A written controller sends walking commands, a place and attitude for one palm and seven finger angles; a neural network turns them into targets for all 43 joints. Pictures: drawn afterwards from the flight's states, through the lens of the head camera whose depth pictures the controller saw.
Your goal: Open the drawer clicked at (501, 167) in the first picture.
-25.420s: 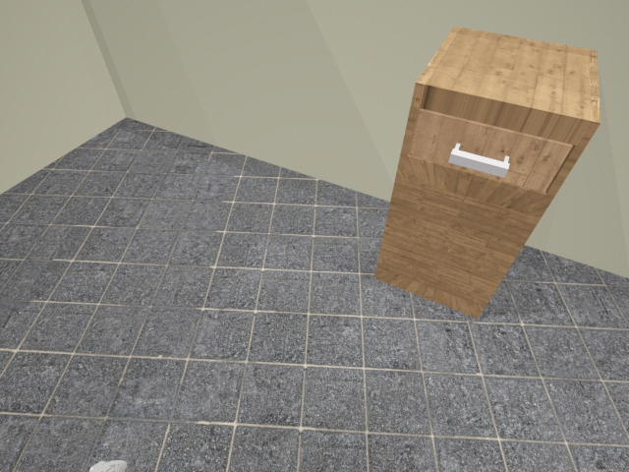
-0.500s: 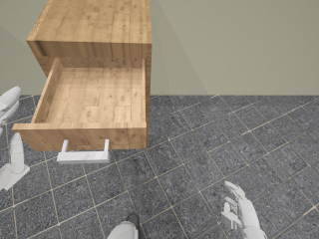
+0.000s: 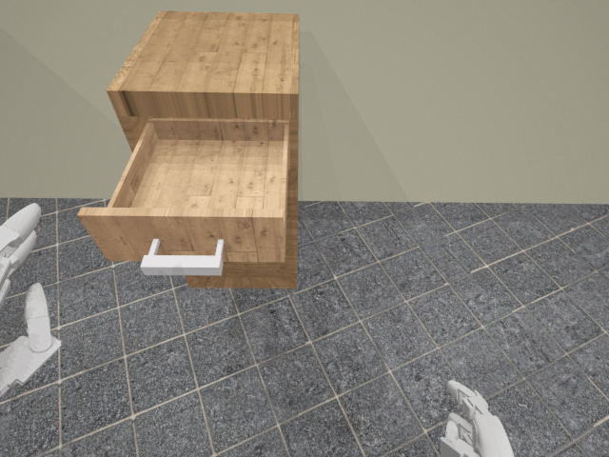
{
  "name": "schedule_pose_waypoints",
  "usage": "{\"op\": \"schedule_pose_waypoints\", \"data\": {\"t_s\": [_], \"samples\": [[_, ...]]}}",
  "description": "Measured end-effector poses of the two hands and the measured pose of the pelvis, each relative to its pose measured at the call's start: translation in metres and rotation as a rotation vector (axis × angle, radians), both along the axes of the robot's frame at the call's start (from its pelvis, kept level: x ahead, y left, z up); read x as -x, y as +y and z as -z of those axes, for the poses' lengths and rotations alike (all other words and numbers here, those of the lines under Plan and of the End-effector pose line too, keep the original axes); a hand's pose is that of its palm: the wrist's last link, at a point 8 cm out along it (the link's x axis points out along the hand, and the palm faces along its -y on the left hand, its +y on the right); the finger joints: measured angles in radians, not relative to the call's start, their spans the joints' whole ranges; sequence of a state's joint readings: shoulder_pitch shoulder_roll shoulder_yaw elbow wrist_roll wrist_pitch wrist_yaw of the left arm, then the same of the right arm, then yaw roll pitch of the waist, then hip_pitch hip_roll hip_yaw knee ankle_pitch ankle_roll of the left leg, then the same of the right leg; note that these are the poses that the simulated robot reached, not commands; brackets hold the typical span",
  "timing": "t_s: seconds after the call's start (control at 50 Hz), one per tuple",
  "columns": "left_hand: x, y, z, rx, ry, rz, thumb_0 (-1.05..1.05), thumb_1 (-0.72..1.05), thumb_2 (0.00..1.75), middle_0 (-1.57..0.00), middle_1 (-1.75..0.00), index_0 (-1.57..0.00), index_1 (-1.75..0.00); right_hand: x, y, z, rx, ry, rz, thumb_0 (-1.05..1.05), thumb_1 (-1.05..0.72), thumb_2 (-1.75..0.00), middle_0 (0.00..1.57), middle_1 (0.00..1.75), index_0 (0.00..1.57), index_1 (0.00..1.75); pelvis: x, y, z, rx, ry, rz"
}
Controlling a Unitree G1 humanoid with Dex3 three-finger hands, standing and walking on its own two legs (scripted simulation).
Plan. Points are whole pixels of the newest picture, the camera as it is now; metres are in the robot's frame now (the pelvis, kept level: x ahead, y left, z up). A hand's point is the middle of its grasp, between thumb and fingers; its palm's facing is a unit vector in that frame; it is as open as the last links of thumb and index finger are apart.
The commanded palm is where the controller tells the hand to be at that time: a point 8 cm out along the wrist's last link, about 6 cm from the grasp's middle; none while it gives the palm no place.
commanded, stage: stop stepping back and stand still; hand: left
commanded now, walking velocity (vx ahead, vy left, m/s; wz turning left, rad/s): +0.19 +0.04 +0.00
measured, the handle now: (185, 254) +0.46 +0.24 -0.09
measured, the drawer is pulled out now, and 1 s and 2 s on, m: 0.30 0.30 0.30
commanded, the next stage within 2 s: let the arm hang, fingers relaxed in 0.74 s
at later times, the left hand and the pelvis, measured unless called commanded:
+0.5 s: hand (57, 347) +0.19 +0.23 +0.16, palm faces +0.34 -0.82 -0.46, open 7.4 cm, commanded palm +0.13 +0.28 +0.18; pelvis +0.00 +0.00 +0.00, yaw +2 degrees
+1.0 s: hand (121, 420) +0.18 +0.25 -0.07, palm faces +0.13 -0.92 -0.38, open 7.4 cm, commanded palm none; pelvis +0.01 +0.02 +0.00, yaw +2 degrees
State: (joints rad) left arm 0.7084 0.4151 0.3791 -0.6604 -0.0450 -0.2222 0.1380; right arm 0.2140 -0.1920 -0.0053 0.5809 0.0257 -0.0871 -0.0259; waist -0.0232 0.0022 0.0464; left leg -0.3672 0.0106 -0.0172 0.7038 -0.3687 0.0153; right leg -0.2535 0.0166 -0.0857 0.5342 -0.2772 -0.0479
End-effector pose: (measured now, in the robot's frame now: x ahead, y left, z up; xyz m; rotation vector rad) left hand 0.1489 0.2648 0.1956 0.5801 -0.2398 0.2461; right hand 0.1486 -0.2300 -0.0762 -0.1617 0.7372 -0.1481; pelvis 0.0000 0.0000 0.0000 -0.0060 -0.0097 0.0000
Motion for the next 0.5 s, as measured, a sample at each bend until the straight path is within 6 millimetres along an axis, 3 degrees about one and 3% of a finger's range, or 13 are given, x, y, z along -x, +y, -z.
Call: {"op": "schedule_pose_waypoints", "data": {"t_s": [0.08, 0.18, 0.24, 0.38, 0.5], "samples": [[0.012, 0.007, 0.006, 0.044, -0.012, -0.051, 0.01, 0.89, 0.89, -0.21, -0.30, -0.22, -0.30, 0.013, 0.000, 0.001, 0.012, 0.042, -0.007, 0.02, -0.90, -0.90, 0.20, 0.30, 0.20, 0.30, 0.005, 0.001, -0.003, -0.020, 0.009, 0.004], [0.010, 0.016, 0.022, 0.093, -0.028, -0.081, 0.02, 0.89, 0.90, -0.21, -0.30, -0.22, -0.30, 0.020, -0.001, 0.005, 0.059, 0.029, -0.008, 0.02, -0.90, -0.90, 0.20, 0.30, 0.20, 0.30, 0.011, 0.007, 0.005, -0.013, 0.000, -0.020], [0.008, 0.013, 0.019, 0.065, -0.020, -0.075, 0.02, 0.89, 0.90, -0.21, -0.30, -0.22, -0.30, 0.021, 0.002, 0.005, 0.038, 0.015, -0.007, 0.02, -0.90, -0.90, 0.20, 0.30, 0.20, 0.30, 0.012, 0.002, 0.004, -0.030, -0.006, -0.016], [0.008, -0.004, 0.009, 0.030, -0.008, -0.041, 0.02, 0.89, 0.90, -0.21, -0.30, -0.22, -0.30, 0.016, 0.003, 0.015, -0.015, 0.046, -0.040, 0.02, -0.90, -0.90, 0.20, 0.30, 0.20, 0.30, 0.007, -0.008, 0.003, -0.004, -0.010, -0.030], [0.001, 0.002, 0.015, 0.070, 0.024, -0.074, 0.02, 0.89, 0.89, -0.21, -0.30, -0.22, -0.30, 0.004, -0.005, 0.005, 0.024, 0.069, -0.030, 0.02, -0.90, -0.90, 0.20, 0.30, 0.21, 0.30, -0.004, -0.004, -0.004, -0.007, 0.003, -0.028]]}}
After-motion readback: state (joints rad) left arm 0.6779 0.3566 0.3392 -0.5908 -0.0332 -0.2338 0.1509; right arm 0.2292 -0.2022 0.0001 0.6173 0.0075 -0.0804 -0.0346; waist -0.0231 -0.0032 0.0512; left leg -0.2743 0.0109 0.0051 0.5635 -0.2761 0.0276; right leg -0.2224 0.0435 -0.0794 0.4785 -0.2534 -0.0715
